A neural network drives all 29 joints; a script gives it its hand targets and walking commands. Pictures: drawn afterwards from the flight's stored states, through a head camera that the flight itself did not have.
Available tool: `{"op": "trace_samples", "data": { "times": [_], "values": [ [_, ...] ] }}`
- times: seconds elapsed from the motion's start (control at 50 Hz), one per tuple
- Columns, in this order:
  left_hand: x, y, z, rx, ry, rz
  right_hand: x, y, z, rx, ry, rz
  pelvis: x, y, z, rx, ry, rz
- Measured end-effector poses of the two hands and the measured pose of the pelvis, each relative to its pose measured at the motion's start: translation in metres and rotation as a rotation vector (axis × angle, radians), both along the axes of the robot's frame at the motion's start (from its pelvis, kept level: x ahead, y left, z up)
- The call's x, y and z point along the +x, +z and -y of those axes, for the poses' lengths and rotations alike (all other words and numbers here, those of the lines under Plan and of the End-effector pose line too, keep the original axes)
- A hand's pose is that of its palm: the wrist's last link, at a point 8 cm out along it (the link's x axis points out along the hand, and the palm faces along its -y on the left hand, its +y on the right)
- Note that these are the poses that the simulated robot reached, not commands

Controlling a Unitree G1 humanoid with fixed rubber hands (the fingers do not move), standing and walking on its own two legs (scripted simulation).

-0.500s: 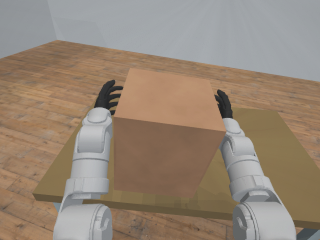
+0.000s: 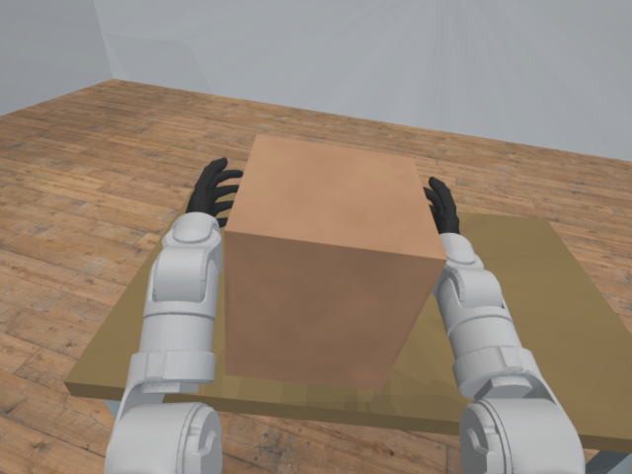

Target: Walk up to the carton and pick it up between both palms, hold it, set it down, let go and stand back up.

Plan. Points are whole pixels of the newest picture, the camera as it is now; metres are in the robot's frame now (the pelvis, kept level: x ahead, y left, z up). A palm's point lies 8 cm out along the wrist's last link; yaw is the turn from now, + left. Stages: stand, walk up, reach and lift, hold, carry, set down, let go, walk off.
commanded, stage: hold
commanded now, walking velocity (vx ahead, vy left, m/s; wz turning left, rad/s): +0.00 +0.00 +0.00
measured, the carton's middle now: (319, 265) +0.36 +0.01 +0.14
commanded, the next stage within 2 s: none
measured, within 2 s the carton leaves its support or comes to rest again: neither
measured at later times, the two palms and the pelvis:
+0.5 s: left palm (204, 219) +0.36 +0.16 +0.21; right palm (441, 237) +0.36 -0.14 +0.19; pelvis +0.00 +0.00 +0.00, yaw +0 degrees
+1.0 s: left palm (203, 219) +0.36 +0.16 +0.21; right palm (440, 237) +0.36 -0.14 +0.19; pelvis +0.00 +0.00 +0.00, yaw +0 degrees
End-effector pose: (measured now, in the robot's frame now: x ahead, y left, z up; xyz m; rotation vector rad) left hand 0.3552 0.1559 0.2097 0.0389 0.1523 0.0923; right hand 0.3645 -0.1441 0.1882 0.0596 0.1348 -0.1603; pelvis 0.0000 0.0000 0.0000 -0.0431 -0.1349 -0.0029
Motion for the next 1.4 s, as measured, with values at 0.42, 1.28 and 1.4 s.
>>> {"op": "trace_samples", "data": {
  "times": [0.42, 1.28, 1.4],
  "values": [
    [0.0002, 0.0001, 0.0, 0.0, 0.0, 0.0, 0.0002, -0.0001, 0.0, 0.0, 0.0, 0.0, 0.0001, 0.0, 0.0001, 0.0, 0.0, 0.0],
    [0.0, 0.0, -0.0001, 0.002, 0.0, 0.0, 0.0002, -0.0002, -0.0001, 0.0, 0.0, -0.001, 0.0, 0.0, 0.0001, 0.0, 0.001, 0.0],
    [0.0, 0.0, -0.0002, 0.002, 0.0, 0.0, 0.0001, -0.0002, -0.0002, 0.0, 0.0, -0.001, -0.0001, 0.0, 0.0001, 0.0, 0.001, 0.0]
  ]
}}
